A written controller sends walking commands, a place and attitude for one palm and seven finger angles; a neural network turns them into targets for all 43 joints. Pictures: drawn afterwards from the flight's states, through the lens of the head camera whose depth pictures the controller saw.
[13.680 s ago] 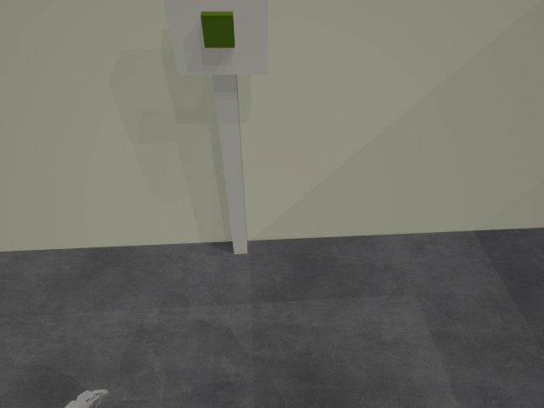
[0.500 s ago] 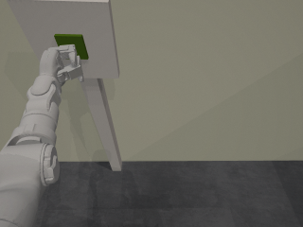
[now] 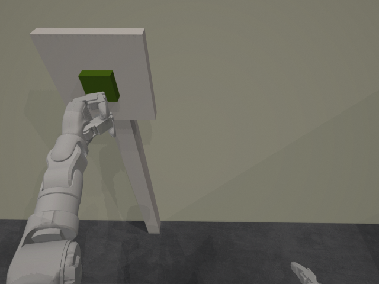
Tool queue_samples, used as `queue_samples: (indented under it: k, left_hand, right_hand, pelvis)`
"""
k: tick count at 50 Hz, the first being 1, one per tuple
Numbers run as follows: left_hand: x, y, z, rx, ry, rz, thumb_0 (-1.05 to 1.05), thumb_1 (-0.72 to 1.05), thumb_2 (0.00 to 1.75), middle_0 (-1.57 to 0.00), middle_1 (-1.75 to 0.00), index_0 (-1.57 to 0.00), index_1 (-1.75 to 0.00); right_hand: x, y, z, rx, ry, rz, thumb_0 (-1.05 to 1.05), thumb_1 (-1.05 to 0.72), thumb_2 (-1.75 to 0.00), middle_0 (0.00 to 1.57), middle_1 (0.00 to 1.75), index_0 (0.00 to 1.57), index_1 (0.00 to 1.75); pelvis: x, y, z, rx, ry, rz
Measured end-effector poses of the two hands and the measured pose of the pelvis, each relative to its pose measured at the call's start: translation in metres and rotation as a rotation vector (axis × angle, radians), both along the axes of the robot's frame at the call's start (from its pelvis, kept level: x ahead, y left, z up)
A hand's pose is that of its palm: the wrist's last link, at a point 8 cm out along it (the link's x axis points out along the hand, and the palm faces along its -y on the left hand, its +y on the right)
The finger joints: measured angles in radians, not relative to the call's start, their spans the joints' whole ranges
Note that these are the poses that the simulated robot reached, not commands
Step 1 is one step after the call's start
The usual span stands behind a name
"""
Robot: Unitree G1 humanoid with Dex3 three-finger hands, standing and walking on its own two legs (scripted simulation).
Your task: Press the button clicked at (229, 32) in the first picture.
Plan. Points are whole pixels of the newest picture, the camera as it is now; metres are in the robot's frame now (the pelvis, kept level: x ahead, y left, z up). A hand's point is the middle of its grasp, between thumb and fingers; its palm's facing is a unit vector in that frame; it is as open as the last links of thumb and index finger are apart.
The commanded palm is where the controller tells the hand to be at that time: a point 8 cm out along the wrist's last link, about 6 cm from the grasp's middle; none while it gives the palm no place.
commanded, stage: pull the fist back off the button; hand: left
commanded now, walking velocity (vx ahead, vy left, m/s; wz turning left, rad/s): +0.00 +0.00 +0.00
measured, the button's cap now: (100, 85) +0.48 +0.21 +0.19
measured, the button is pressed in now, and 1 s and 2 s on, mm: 0 0 0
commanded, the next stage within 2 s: draw the hand back to the body in 0.36 s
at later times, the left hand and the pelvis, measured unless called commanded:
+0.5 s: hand (104, 140) +0.34 +0.18 +0.16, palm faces +0.05 -1.00 -0.02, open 3.1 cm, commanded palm +0.31 +0.23 +0.16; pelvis +0.01 -0.02 +0.00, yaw +3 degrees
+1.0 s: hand (76, 172) +0.26 +0.20 +0.17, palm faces +0.10 -0.99 -0.08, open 3.1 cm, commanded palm +0.23 +0.25 +0.17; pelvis -0.01 -0.02 +0.01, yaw +2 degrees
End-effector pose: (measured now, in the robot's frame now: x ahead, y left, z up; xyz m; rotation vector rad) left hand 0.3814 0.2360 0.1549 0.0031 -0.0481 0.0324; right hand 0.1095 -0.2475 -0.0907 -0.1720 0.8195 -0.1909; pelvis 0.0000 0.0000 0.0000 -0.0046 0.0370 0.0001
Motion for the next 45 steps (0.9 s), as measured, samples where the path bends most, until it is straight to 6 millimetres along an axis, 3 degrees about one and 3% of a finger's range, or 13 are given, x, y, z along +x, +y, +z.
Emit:
queue_samples:
  k: [10, 18, 24, 31, 38, 45]
  left_hand:
    - [-0.039, 0.005, 0.001, 0.008, 0.014, 0.022, 0.01, 0.89, 0.90, -1.30, -1.50, -1.30, -1.50]
    - [-0.067, 0.001, 0.005, 0.017, 0.012, 0.024, 0.01, 0.90, 0.90, -1.30, -1.50, -1.30, -1.50]
    - [-0.065, -0.007, 0.006, 0.016, 0.032, 0.018, 0.01, 0.90, 0.90, -1.30, -1.50, -1.30, -1.50]
    - [-0.064, -0.012, 0.010, 0.022, 0.018, 0.010, 0.01, 0.90, 0.90, -1.30, -1.50, -1.30, -1.50]
    - [-0.095, -0.002, 0.009, 0.032, 0.011, 0.027, 0.01, 0.90, 0.90, -1.30, -1.50, -1.30, -1.50]
    - [-0.127, 0.013, 0.008, 0.039, 0.005, 0.059, 0.01, 0.90, 0.90, -1.30, -1.50, -1.30, -1.50]
  right_hand:
    - [0.067, 0.004, 0.021, 0.014, -0.127, 0.067, 0.01, -0.90, -0.90, 0.20, 0.30, 0.20, 0.30]
    - [0.096, 0.010, 0.030, 0.020, -0.183, 0.117, 0.01, -0.90, -0.90, 0.20, 0.30, 0.20, 0.30]
    - [0.093, 0.011, 0.027, 0.024, -0.170, 0.127, 0.01, -0.90, -0.90, 0.20, 0.30, 0.20, 0.30]
    - [0.068, 0.004, 0.019, 0.040, -0.134, 0.088, 0.01, -0.90, -0.90, 0.20, 0.30, 0.20, 0.30]
    - [0.049, -0.008, 0.016, 0.037, -0.120, 0.051, 0.01, -0.90, -0.90, 0.20, 0.30, 0.20, 0.30]
    - [0.052, -0.012, 0.022, 0.005, -0.160, 0.065, 0.01, -0.90, -0.90, 0.20, 0.30, 0.20, 0.30]
  pelvis:
    - [0.015, -0.008, 0.003, 0.007, -0.033, 0.012]
    - [0.017, -0.014, 0.004, 0.009, -0.057, 0.034]
    - [0.011, -0.018, 0.004, 0.010, -0.066, 0.045]
    - [0.008, -0.021, 0.005, 0.014, -0.067, 0.024]
    - [0.007, -0.022, 0.005, 0.015, -0.082, 0.010]
    - [-0.001, -0.022, 0.005, 0.009, -0.100, 0.023]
